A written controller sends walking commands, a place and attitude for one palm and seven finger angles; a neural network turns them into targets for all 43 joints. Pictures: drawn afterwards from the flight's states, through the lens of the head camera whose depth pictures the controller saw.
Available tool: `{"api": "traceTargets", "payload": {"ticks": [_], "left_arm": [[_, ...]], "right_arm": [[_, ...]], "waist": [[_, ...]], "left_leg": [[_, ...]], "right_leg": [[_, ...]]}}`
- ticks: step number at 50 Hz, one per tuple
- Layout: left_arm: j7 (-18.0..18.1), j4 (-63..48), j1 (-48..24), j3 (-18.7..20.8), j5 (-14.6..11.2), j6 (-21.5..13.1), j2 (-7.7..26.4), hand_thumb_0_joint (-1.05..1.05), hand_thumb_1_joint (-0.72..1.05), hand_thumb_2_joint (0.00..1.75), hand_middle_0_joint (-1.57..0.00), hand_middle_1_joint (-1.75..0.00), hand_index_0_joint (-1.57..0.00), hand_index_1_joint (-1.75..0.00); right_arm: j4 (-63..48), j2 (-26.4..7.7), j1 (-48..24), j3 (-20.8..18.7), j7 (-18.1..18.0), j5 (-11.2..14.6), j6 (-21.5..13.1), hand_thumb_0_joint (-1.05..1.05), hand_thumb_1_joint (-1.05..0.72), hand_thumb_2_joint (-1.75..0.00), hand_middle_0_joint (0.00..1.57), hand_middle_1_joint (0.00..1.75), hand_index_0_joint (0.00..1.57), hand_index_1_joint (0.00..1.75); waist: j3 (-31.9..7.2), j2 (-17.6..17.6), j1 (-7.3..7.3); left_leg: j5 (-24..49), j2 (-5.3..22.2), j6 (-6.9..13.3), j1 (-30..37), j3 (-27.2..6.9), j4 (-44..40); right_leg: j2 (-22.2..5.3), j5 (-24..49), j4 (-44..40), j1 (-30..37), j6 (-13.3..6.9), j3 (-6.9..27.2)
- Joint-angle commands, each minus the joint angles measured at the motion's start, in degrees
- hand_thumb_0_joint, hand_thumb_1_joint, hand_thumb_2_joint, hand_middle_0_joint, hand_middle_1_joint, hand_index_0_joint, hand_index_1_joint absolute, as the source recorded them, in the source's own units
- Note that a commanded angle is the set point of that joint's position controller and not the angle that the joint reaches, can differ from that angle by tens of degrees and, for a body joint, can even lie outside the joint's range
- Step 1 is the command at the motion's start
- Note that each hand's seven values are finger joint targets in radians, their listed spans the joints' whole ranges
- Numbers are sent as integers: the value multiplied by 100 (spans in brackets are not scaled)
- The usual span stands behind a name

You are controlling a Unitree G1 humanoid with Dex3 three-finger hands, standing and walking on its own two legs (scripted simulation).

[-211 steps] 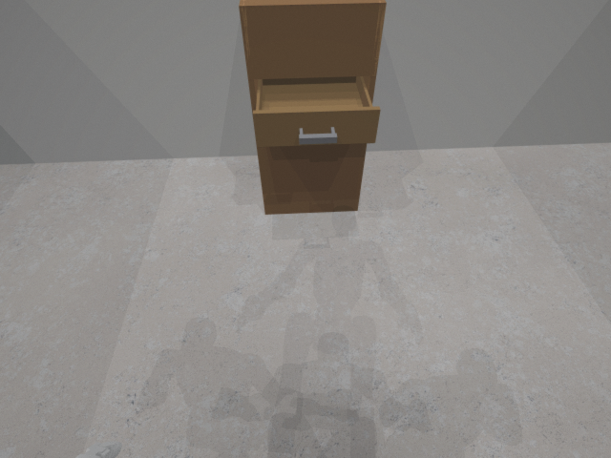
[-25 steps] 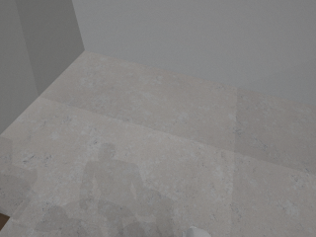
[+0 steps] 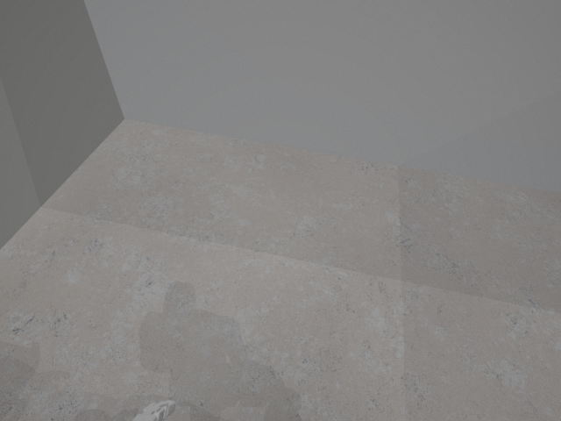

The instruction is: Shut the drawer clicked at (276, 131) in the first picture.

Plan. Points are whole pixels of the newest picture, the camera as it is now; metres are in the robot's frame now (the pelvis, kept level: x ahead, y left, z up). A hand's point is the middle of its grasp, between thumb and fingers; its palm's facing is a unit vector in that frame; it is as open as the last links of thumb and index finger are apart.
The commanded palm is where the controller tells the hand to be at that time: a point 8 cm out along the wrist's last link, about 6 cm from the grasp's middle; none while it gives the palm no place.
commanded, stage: turn to face it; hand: left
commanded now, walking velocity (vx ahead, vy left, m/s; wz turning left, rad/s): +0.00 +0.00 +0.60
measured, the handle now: out of the picture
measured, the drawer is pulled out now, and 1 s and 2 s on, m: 0.21 0.21 0.21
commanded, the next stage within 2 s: none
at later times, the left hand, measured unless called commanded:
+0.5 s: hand out of the picture -0.01 +0.19 -0.14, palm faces +0.32 -0.90 -0.30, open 7.4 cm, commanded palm none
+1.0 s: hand out of the picture -0.12 +0.23 -0.16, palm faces +0.59 -0.77 -0.26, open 7.4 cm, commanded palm none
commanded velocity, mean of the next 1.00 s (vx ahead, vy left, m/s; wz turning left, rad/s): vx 0.00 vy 0.00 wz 0.60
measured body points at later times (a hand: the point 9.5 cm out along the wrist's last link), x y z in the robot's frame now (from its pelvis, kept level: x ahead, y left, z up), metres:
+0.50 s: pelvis -0.02 -0.04 +0.01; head +0.01 -0.05 +0.46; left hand -0.02 +0.24 -0.12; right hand +0.13 -0.29 -0.14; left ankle -0.03 +0.09 -0.68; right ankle +0.00 -0.16 -0.73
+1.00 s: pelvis -0.05 +0.00 +0.01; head -0.03 +0.05 +0.46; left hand -0.15 +0.27 -0.14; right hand +0.18 -0.14 -0.11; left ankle -0.09 +0.08 -0.73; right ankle +0.03 -0.14 -0.65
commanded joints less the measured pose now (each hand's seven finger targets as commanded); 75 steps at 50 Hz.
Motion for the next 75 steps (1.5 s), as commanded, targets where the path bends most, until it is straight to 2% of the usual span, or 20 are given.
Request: {"api": "traceTargets", "payload": {"ticks": [1,5,12,18,19,21,26,32,37,38,39,41,45,55,61,62,63,64,68,75], "left_arm": [[82,-498,200,289,-88,47,586,0,90,90,-20,-30,-20,-30],[22,-403,80,395,-21,22,645,0,90,90,-20,-30,-20,-30],[24,-405,111,371,-85,47,613,0,90,90,-20,-30,-20,-30],[73,-296,942,390,-115,-16,855,0,90,90,-20,-30,-20,-30],[97,-283,1187,430,-77,-63,1114,0,90,90,-20,-30,-20,-30],[130,-485,1032,509,25,-68,1943,0,90,90,-20,-30,-20,-30],[118,-729,220,344,43,-157,1359,0,90,90,-20,-30,-20,-30],[89,-524,1064,403,62,-108,1749,0,90,90,-20,-30,-20,-30],[52,-561,894,495,3,-25,1784,0,90,90,-20,-30,-20,-30],[17,-670,945,472,-34,-4,1567,0,90,90,-20,-30,-20,-30],[-21,-959,630,342,-41,-4,1157,0,90,90,-20,-30,-20,-30],[51,-950,130,365,-24,68,1131,0,90,90,-20,-30,-20,-30],[-42,-589,505,426,-23,83,1197,0,90,90,-20,-30,-20,-30],[39,-853,-43,372,-71,59,1060,0,90,90,-20,-30,-20,-30],[99,-794,561,361,-129,-44,1114,0,90,90,-20,-30,-20,-30],[126,-762,745,405,-104,-98,1314,0,90,90,-20,-30,-20,-30],[174,-783,805,509,-11,-138,1811,0,90,90,-20,-30,-20,-30],[155,-900,705,498,6,-100,2053,0,90,90,-20,-30,-20,-30],[122,-1002,-33,328,-23,-148,1350,0,90,90,-20,-30,-20,-30],[106,-693,801,384,42,-126,1591,0,90,90,-20,-30,-20,-30]], "right_arm": [[-404,-1293,509,-316,-47,-120,-179,0,-90,-90,20,30,20,30],[-504,-1073,-27,-330,-152,-85,-275,0,-90,-90,20,30,20,30],[-576,-1392,-88,-480,-114,-77,-200,0,-90,-90,20,30,20,30],[-890,-1550,-745,-576,-26,-43,-84,0,-90,-90,20,30,20,30],[-972,-1404,-846,-560,12,-3,-64,0,-90,-90,20,30,20,30],[-1278,-1008,-1007,-492,66,-42,-57,0,-90,-90,20,30,20,30],[-1009,-1090,-929,-473,205,-57,47,0,-90,-90,20,30,20,30],[-1296,-936,-1733,-322,234,-2,16,0,-90,-90,20,30,20,30],[-1235,-1192,-1086,-365,207,-9,-107,0,-90,-90,20,30,20,30],[-1169,-1708,-647,-503,182,-38,-173,0,-90,-90,20,30,20,30],[-1130,-2357,-198,-660,148,-19,-181,0,-90,-90,20,30,20,30],[-953,-2153,-34,-626,0,-14,-194,0,-90,-90,20,30,20,30],[-1208,-1613,-1007,-439,-28,-21,-238,0,-90,-90,20,30,20,30],[-961,-1619,-477,-527,-30,-63,-175,0,-90,-90,20,30,20,30],[-1040,-1570,-751,-560,-10,-30,-113,0,-90,-90,20,30,20,30],[-1058,-1380,-735,-537,15,20,-118,0,-90,-90,20,30,20,30],[-1149,-985,-599,-477,49,72,-127,0,-90,-90,20,30,20,30],[-1257,-1084,-592,-509,52,-1,-114,0,-90,-90,20,30,20,30],[-899,-1082,-552,-518,181,-74,53,0,-90,-90,20,30,20,30],[-1060,-953,-1246,-396,224,-27,70,0,-90,-90,20,30,20,30]], "waist": [[120,1575,26],[-286,813,163],[-600,735,-4],[-706,884,372],[-685,406,503],[-188,-1748,573],[291,-1083,134],[-28,-1279,631],[-507,-1034,282],[-916,170,49],[-962,1880,-221],[-923,1326,-272],[-474,873,244],[-477,681,53],[-669,767,386],[-713,335,480],[-696,-1295,497],[-580,-1498,483],[236,-908,90],[17,-1129,498]], "left_leg": [[2271,1784,1086,211,-2800,-2070],[1995,1209,1148,542,-2159,-2008],[2405,946,1225,1047,-2244,-1749],[1867,478,871,62,-2402,-1315],[1149,184,577,-583,-2195,-945],[-1502,-744,-36,-2007,-850,1594],[-428,-269,-186,-1719,-607,3041],[-747,-384,-219,-1103,-68,1274],[479,-424,-23,523,100,-1049],[1787,379,341,1772,-963,-1431],[4256,1867,1064,2313,-2748,-1500],[3964,1702,1393,1835,-2634,-1429],[2986,801,998,880,-1670,-1692],[2592,776,1264,1058,-2673,-1687],[2552,315,933,104,-2941,-1104],[1732,52,642,-537,-2758,-742],[-247,-685,163,-1713,-1675,368],[-1592,-905,-60,-1803,-1046,1626],[-432,-372,-151,-1663,-878,3344],[-710,-321,-285,-1303,-353,1961]], "right_leg": [[-130,-1283,1415,-1314,357,170],[-249,-732,3106,-1788,351,1038],[2,-907,1622,-1324,479,925],[171,86,-529,299,399,782],[-144,428,-1370,1027,319,1006],[-2634,27,-2205,642,-667,3094],[-1658,1434,-1584,-5,-520,1198],[-1839,3001,-1076,783,-596,779],[-1736,2710,147,414,-64,190],[-1361,1549,1367,-648,312,-49],[-628,-1950,2666,-2135,710,66],[-625,-1588,3530,-2367,607,950],[-513,-402,3400,-1789,644,1000],[-129,-686,1813,-1486,629,1123],[153,184,-496,373,462,1026],[-229,584,-1291,1175,376,1318],[-1731,575,-1849,1888,-100,2718],[-2766,974,-1915,1192,-745,3245],[-1678,1078,-1718,45,-560,1543],[-1781,2263,-1370,709,-613,901]]}}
